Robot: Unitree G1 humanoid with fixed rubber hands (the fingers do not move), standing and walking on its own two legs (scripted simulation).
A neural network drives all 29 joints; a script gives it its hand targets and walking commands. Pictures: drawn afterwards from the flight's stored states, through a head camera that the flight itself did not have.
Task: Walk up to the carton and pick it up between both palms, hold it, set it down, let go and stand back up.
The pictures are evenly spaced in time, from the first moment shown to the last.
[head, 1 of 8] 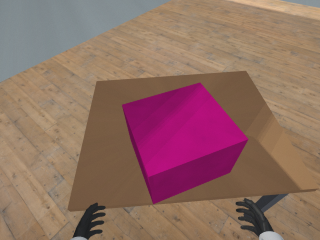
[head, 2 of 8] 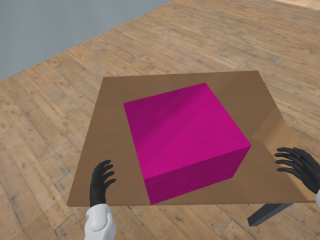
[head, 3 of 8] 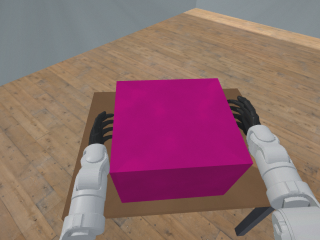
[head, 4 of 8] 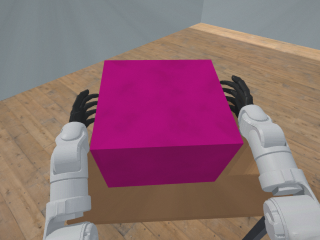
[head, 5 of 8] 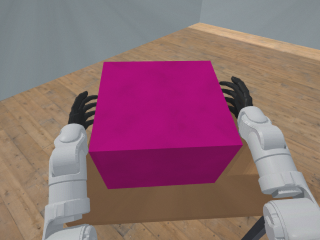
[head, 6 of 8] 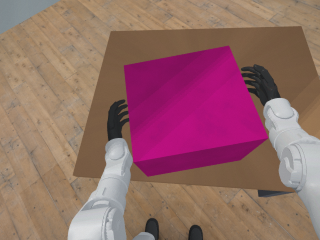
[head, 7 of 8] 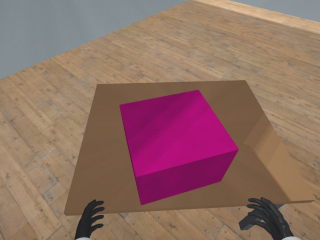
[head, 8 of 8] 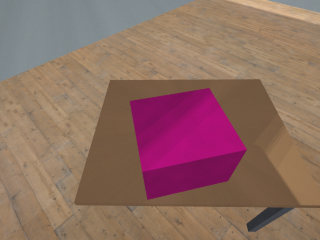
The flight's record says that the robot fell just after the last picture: no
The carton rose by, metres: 0.22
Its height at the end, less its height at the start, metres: +0.00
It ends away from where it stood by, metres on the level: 0.03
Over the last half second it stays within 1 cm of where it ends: yes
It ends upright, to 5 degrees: yes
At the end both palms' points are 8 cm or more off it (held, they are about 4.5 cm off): yes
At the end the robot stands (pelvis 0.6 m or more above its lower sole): yes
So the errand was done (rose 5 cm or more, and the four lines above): yes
